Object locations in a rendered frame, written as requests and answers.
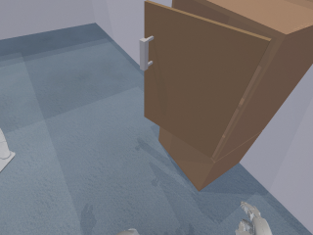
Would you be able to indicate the cupboard door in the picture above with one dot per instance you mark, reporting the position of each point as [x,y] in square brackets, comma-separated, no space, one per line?
[200,71]

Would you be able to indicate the robot left hand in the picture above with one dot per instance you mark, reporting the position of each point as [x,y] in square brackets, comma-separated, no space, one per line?
[5,154]

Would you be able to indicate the robot right hand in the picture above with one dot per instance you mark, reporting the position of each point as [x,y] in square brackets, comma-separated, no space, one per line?
[257,226]

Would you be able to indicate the handle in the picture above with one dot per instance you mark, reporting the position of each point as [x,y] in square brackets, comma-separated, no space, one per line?
[144,53]

